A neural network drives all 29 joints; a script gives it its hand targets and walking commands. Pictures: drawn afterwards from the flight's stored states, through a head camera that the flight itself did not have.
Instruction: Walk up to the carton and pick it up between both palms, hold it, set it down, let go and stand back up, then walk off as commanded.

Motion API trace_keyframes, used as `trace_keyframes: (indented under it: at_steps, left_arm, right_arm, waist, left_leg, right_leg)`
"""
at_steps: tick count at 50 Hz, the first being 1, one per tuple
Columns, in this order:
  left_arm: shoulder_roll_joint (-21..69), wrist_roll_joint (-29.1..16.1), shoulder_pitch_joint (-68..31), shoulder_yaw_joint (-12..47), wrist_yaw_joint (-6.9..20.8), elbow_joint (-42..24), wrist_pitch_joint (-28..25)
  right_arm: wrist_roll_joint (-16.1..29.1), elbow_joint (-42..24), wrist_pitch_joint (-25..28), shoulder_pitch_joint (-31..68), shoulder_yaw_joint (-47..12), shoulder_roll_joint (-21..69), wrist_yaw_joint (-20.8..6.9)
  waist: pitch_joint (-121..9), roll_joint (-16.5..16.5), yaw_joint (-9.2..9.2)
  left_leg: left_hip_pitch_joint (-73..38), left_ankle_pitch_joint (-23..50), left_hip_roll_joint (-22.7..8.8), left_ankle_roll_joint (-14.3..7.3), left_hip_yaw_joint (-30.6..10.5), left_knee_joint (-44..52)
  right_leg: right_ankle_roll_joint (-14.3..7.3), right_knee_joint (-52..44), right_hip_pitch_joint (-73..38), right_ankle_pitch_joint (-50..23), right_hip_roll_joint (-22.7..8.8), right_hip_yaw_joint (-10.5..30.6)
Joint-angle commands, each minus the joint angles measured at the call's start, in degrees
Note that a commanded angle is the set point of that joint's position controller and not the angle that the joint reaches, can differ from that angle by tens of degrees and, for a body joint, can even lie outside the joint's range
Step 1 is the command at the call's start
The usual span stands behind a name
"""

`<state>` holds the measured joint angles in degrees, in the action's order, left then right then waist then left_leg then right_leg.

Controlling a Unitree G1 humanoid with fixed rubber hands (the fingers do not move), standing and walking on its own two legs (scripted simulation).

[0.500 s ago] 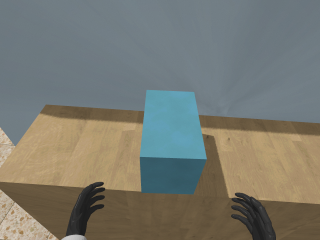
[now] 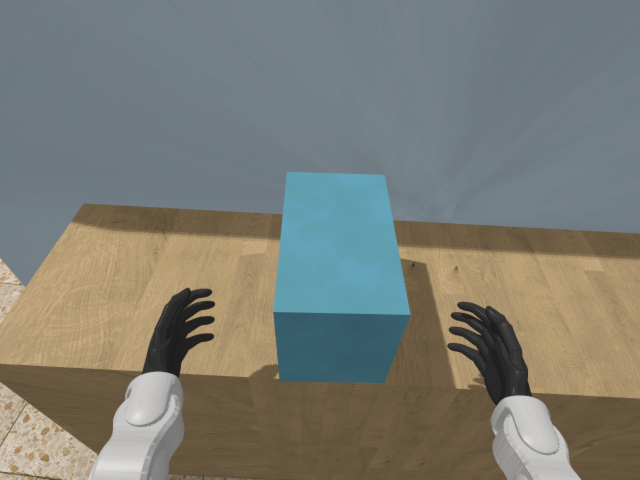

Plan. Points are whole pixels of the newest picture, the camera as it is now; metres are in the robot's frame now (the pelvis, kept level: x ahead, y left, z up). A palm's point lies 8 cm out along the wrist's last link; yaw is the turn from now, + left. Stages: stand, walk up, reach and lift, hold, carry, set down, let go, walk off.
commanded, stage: reach and lift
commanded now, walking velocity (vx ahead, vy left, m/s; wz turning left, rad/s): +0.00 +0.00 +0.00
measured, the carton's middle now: (334, 274) +0.44 +0.00 -0.01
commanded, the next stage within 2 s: none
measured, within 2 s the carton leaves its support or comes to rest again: neither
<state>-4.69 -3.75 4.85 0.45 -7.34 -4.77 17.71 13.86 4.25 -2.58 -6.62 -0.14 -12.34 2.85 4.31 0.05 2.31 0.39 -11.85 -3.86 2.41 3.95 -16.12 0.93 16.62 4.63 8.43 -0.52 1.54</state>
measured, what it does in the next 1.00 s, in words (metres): stands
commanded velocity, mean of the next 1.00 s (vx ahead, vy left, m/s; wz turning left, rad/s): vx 0.00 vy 0.00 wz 0.00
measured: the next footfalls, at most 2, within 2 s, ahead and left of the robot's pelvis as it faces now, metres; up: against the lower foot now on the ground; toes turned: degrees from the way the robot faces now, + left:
none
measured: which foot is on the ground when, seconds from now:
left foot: down 0.00-1.00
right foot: down 0.00-1.00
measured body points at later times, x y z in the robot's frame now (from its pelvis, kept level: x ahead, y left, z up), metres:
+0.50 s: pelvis +0.00 +0.00 +0.00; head +0.03 +0.00 +0.45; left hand +0.34 +0.19 +0.08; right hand +0.36 -0.19 +0.08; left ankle -0.03 +0.14 -0.75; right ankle +0.01 -0.13 -0.75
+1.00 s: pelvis +0.00 -0.01 +0.00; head +0.03 +0.00 +0.45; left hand +0.41 +0.19 +0.12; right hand +0.43 -0.17 +0.11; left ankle -0.03 +0.14 -0.75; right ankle +0.01 -0.13 -0.75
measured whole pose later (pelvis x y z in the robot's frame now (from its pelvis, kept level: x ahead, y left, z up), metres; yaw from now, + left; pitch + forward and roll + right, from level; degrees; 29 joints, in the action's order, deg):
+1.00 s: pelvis +0.00 -0.01 +0.00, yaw +2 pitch +5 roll -1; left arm -10.1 -4.8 -39.6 -5.9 -6.5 29.6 22.5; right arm 19.4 43.3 -8.3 42.3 -2.7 -16.0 5.3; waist -1.5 0.3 1.2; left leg 12.8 -12.0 -4.7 3.0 1.6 -20.3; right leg 0.5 17.7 14.8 7.5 0.1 -0.5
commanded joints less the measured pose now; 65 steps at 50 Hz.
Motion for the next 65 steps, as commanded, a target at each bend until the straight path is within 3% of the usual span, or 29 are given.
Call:
trace_keyframes:
  at_steps: [1,4,9,10,13,14,16,20,23,24,29,31,33,35,36,37,39,40,44,48,49,52,54,55,57,58,61,63,65]
  left_arm:
    - [-2.6,0.6,-9.4,-2.7,0.5,-11.2,-1.2]
    - [-2.3,0.1,-10.9,-3.2,1.1,-10.3,-0.1]
    - [-2.1,-0.2,-17.1,-3.7,1.1,-12.4,1.3]
    - [-2.8,0.1,-20.9,-4.0,1.1,-8.8,2.2]
    - [-2.7,-0.5,-20.3,-5.1,1.3,-9.6,3.5]
    - [-3.2,-0.5,-22.1,-4.9,1.8,-6.1,4.2]
    - [-3.3,-0.3,-25.1,-5.2,1.5,-7.0,4.8]
    - [-2.6,0.5,-29.5,-5.5,1.0,-4.9,6.6]
    - [-4.3,0.6,-35.3,-7.5,1.2,-3.8,7.2]
    - [-3.5,0.7,-32.9,-7.3,1.1,-4.4,7.4]
    - [-5.4,1.4,-42.6,-8.0,1.0,0.2,7.7]
    - [-5.2,0.7,-45.8,-7.1,0.9,1.9,7.3]
    - [-5.4,0.6,-47.7,-7.7,1.0,5.4,7.2]
    - [-6.6,1.2,-50.0,-7.6,1.1,5.6,6.6]
    - [-5.7,1.4,-48.9,-7.6,0.9,5.6,6.4]
    - [-7.0,0.9,-53.0,-7.9,1.1,10.3,6.7]
    - [-7.0,1.3,-55.3,-7.5,0.9,12.1,6.6]
    - [-7.2,1.1,-55.1,-7.8,0.6,9.9,6.2]
    - [-9.9,-0.2,-61.8,-8.2,0.9,20.5,5.0]
    - [-11.9,-1.4,-68.6,-7.0,0.5,23.6,1.3]
    - [-11.9,-0.7,-68.3,-7.8,0.7,25.5,1.2]
    - [-13.2,-1.2,-75.7,-7.8,0.6,32.5,-1.8]
    - [-11.7,-1.7,-75.5,-7.3,0.7,38.2,-3.3]
    - [-12.9,-1.8,-78.9,-7.1,0.8,42.2,-4.8]
    - [-12.1,-2.6,-81.0,-6.3,0.7,43.0,-7.7]
    - [-11.6,-2.6,-80.2,-6.7,0.7,45.8,-8.6]
    - [-11.0,-1.2,-79.3,-7.4,1.5,58.1,-12.1]
    - [-10.2,-1.0,-78.9,-7.5,1.3,59.0,-16.2]
    - [-10.3,-0.6,-78.2,-7.5,1.2,64.2,-19.3]
  right_arm:
    - [0.8,-10.1,2.3,8.6,2.0,-6.3,0.6]
    - [0.5,-10.3,1.9,12.3,2.0,-6.6,1.3]
    - [2.1,-9.0,0.9,18.3,1.8,-7.4,1.1]
    - [1.2,-5.8,0.3,22.5,2.3,-7.9,1.2]
    - [2.8,-6.8,-0.2,24.7,1.0,-8.8,1.3]
    - [2.0,-4.1,-0.9,25.8,1.0,-8.3,1.7]
    - [2.4,-2.8,-1.3,27.8,1.1,-8.4,1.9]
    - [3.0,3.7,-2.7,33.3,1.6,-9.2,2.1]
    - [2.9,2.0,-2.2,41.7,1.2,-9.9,2.6]
    - [3.7,3.8,-2.4,38.5,0.6,-9.5,2.6]
    - [3.4,9.5,-3.1,48.2,1.6,-10.4,3.0]
    - [3.7,12.6,-3.0,50.5,1.6,-10.3,3.0]
    - [4.2,12.8,-2.9,53.8,0.8,-9.9,3.0]
    - [4.4,15.9,-2.8,55.6,1.4,-11.3,2.9]
    - [5.0,15.7,-2.3,55.1,0.9,-11.0,2.8]
    - [4.0,17.9,-3.0,58.4,1.7,-11.4,3.0]
    - [5.3,20.7,-3.2,61.8,0.4,-11.5,2.4]
    - [5.6,21.8,-3.3,61.4,0.2,-11.7,2.1]
    - [5.5,24.9,-3.4,69.3,-0.1,-11.8,2.2]
    - [5.5,29.8,-3.3,72.8,0.4,-11.5,2.4]
    - [5.6,31.3,-3.0,73.3,0.1,-11.0,2.5]
    - [4.8,36.5,-2.4,79.9,1.2,-11.2,2.8]
    - [5.4,38.6,-1.5,81.4,-0.7,-10.3,2.7]
    - [4.7,41.8,-1.5,83.8,-0.1,-10.7,2.6]
    - [4.6,45.3,0.0,84.4,0.4,-10.9,2.5]
    - [4.4,45.2,0.8,84.8,-0.3,-10.7,2.4]
    - [3.5,54.3,2.4,84.4,-0.7,-9.7,2.4]
    - [4.4,55.3,5.3,84.1,-1.7,-8.9,2.3]
    - [4.6,58.3,7.1,84.1,-2.2,-9.1,1.9]
  waist:
    - [-12.0,-0.5,0.11]
    - [-12.2,-2.7,-0.09]
    - [-15.5,-0.2,-0.51]
    - [-14.8,-0.3,-0.8]
    - [-17.6,-2.8,-0.18]
    - [-16.1,-3.1,-1.05]
    - [-18.7,-1.4,-1.47]
    - [-18.8,-0.7,-1.83]
    - [-22.3,-1.8,-0.87]
    - [-21.5,-1.8,-1.22]
    - [-23.5,-0.1,-1.64]
    - [-25.0,-1.1,-2.95]
    - [-26.0,-0.9,-1.8]
    - [-28.0,0.6,-2.59]
    - [-28.5,0.6,-1.73]
    - [-27.6,-0.5,-2.15]
    - [-27.8,0.4,-1.63]
    - [-28.3,0.7,-1.02]
    - [-29.4,-1.7,-0.78]
    - [-35.1,-0.6,-1.65]
    - [-35.1,1.0,-0.86]
    - [-36.4,0.6,-1.55]
    - [-37.0,0.1,-0.67]
    - [-37.2,-0.2,-1.05]
    - [-40.7,0.8,-2.1]
    - [-42.0,-1.1,-1.21]
    - [-37.8,-1.9,-1.41]
    - [-40.0,-1.6,-0.96]
    - [-38.0,-1.5,-0.67]
  left_leg:
    - [-2.6,19.6,4.5,-0.2,0.0,-0.7]
    - [-1.5,19.5,4.7,-0.7,-0.2,-0.6]
    - [-2.2,19.3,4.5,-0.4,-0.7,-0.9]
    - [-1.0,17.5,4.3,-0.4,-0.6,-1.0]
    - [0.1,19.3,4.6,-1.0,-0.6,-1.5]
    - [1.3,16.2,4.7,-1.6,-0.6,-1.0]
    - [0.7,18.0,4.8,-1.1,-0.8,-1.5]
    - [0.2,17.7,4.3,-0.8,-0.9,-1.6]
    - [2.0,18.0,4.8,-1.1,-0.5,-2.2]
    - [1.7,20.2,4.6,-0.7,-0.7,-2.5]
    - [3.2,16.9,4.5,-0.7,-0.8,-2.3]
    - [3.2,16.7,4.5,-0.9,-0.9,-2.6]
    - [3.3,17.8,4.5,-1.0,-0.8,-3.1]
    - [2.4,18.5,4.4,-0.3,-1.0,-3.5]
    - [0.8,21.0,4.2,-0.1,-0.9,-3.9]
    - [3.4,18.6,4.4,-0.2,-1.0,-3.8]
    - [2.4,18.8,3.9,-0.2,-1.1,-3.8]
    - [2.1,19.8,3.8,0.0,-1.3,-3.8]
    - [5.8,16.8,4.1,-1.0,-1.0,-3.8]
    - [5.5,18.0,4.0,-0.4,-1.0,-4.8]
    - [6.5,18.7,4.3,-0.3,-0.8,-5.1]
    - [8.7,16.2,4.2,-0.2,-1.2,-5.1]
    - [9.1,19.8,4.3,-0.1,-0.7,-6.3]
    - [10.3,17.3,4.2,-0.3,-0.8,-6.1]
    - [9.8,19.8,4.3,0.4,-1.0,-7.2]
    - [9.9,20.9,4.2,0.2,-0.9,-7.6]
    - [13.4,18.0,4.5,0.2,-0.9,-7.0]
    - [13.3,21.9,4.5,1.0,-0.7,-7.9]
    - [14.6,21.7,4.3,1.4,-0.7,-8.6]
  right_leg:
    - [-2.2,-1.4,-3.7,-12.6,3.8,0.1]
    - [-1.7,-1.1,-4.8,-14.4,3.7,0.1]
    - [-2.3,-0.5,-3.8,-13.1,4.1,-0.4]
    - [-2.1,-1.0,-2.8,-10.8,4.0,-0.4]
    - [-1.3,0.1,-5.3,-15.4,4.1,-0.3]
    - [-1.2,-0.1,-5.4,-14.4,3.6,-0.1]
    - [-1.3,0.5,-5.9,-16.4,3.9,-0.2]
    - [-1.1,0.5,-4.4,-15.1,4.4,-1.0]
    - [-0.5,1.5,-7.0,-18.0,4.2,-0.8]
    - [-0.5,1.8,-7.9,-20.7,4.4,-1.1]
    - [-0.2,1.8,-6.7,-17.7,4.0,-1.3]
    - [0.3,2.2,-7.3,-18.9,4.3,-1.8]
    - [0.4,2.3,-6.4,-19.7,4.3,-1.9]
    - [0.3,2.7,-6.2,-19.5,4.5,-2.5]
    - [0.0,2.4,-5.8,-20.6,4.9,-3.1]
    - [0.2,2.4,-6.0,-19.3,4.7,-2.7]
    - [0.1,2.0,-5.0,-17.8,4.9,-3.3]
    - [0.0,2.2,-5.1,-18.7,5.0,-3.4]
    - [0.4,2.3,-5.4,-17.5,4.6,-2.6]
    - [0.4,3.1,-4.6,-19.3,4.5,-2.9]
    - [0.3,3.1,-5.5,-20.1,4.2,-2.8]
    - [0.3,2.8,-3.0,-16.4,4.1,-3.3]
    - [0.1,3.4,-3.2,-20.5,4.2,-3.2]
    - [0.1,3.0,-1.9,-17.4,3.9,-3.1]
    - [0.0,3.6,-1.3,-20.6,3.9,-3.4]
    - [0.1,4.0,-1.6,-21.8,4.3,-3.4]
    - [0.4,3.7,-2.2,-20.6,4.0,-3.4]
    - [0.3,4.6,-2.6,-24.0,4.2,-3.6]
    - [0.1,4.7,-1.1,-21.4,4.3,-4.1]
